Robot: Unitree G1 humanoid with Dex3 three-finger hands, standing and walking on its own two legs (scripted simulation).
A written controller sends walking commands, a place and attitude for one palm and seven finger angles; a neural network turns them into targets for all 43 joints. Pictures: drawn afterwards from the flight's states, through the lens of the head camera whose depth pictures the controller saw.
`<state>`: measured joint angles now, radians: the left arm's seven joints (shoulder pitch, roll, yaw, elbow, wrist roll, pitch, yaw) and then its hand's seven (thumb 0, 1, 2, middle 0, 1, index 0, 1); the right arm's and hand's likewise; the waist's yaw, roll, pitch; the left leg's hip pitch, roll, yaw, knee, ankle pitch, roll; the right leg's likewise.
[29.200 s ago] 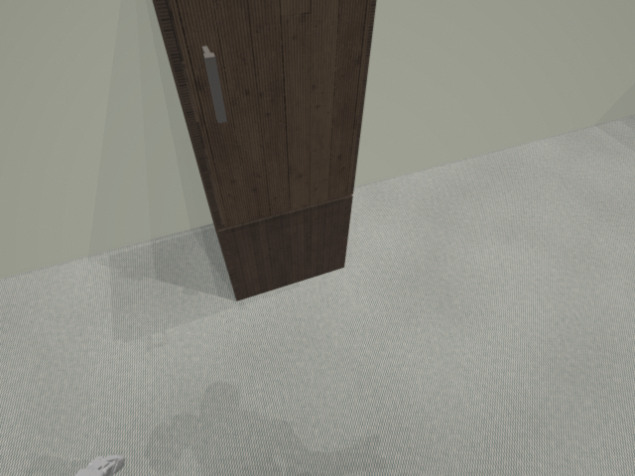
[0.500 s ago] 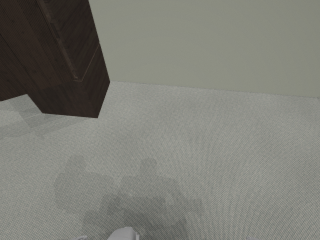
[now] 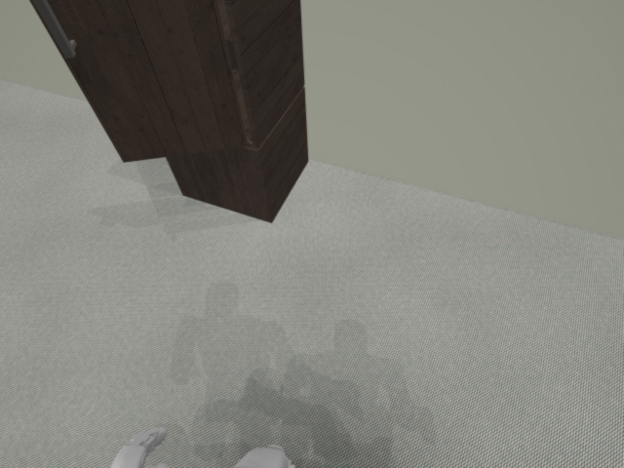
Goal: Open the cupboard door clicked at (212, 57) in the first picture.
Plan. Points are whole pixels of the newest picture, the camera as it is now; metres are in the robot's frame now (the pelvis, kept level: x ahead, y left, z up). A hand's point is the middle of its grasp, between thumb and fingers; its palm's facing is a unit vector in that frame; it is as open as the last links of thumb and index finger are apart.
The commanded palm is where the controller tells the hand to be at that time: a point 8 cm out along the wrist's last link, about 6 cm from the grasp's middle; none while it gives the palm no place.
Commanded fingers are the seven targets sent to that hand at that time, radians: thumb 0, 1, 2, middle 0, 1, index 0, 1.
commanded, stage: turn to face it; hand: left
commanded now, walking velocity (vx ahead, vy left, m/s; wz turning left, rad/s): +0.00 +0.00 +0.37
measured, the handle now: (56, 21) +0.95 +0.60 +0.10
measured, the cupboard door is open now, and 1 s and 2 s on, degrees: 32 32 32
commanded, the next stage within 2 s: take the last steps up to it in 0.20 s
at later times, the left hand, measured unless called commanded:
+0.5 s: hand out of the picture +0.02 +0.23 -0.16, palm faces +0.25 -0.94 -0.23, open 7.4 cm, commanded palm none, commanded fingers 0.00 0.90 0.90 -0.20 -0.30 -0.20 -0.30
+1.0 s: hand out of the picture +0.02 +0.30 -0.18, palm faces +0.38 -0.91 -0.18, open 7.4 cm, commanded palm none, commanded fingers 0.00 0.90 0.90 -0.20 -0.30 -0.20 -0.30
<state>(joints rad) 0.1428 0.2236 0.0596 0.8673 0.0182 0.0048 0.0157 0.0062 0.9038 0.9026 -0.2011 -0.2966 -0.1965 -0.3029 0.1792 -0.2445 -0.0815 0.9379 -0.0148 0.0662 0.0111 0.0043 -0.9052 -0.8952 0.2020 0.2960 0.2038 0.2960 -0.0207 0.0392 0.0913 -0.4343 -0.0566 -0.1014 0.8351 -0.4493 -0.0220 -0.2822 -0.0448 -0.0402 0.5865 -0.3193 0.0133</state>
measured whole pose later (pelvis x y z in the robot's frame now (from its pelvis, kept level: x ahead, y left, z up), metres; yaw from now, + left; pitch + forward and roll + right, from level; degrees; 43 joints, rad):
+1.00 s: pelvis +0.12 +0.14 -0.01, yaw +18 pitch +1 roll +1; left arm 0.33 0.19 0.07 1.11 0.02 0.00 -0.01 0.01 0.90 0.90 -0.20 -0.30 -0.20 -0.30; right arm 0.15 -0.18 -0.04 0.96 -0.03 -0.05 0.01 0.00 -0.91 -0.90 0.20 0.30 0.20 0.30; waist 0.03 -0.05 0.09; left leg -0.37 0.04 0.15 0.63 -0.27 0.03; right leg -0.36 -0.16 -0.06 1.13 -0.48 0.01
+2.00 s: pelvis +0.44 +0.30 +0.00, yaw +16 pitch +0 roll +2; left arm 0.22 0.18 0.05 1.05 0.02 0.00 0.01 0.01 0.93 0.90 -0.20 -0.30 -0.20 -0.30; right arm 0.21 -0.16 -0.02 1.07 -0.02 -0.01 -0.04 -0.01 -0.94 -0.90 0.20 0.30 0.20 0.30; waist 0.01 -0.03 0.05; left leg -0.25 0.02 0.15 0.52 -0.26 0.02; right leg -0.34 -0.07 -0.06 0.62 -0.24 0.00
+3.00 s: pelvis +0.44 +0.27 +0.01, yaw +16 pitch -1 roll +1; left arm 0.26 0.19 -0.02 1.02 0.01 -0.01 0.02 0.01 0.90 0.90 -0.20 -0.30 -0.20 -0.30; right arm 0.23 -0.21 0.00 1.03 -0.01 -0.01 -0.01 0.00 -0.91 -0.90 0.20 0.30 0.20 0.30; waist 0.00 0.01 0.04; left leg -0.23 0.04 0.09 0.50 -0.26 -0.01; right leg -0.20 0.01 -0.01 0.53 -0.32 -0.03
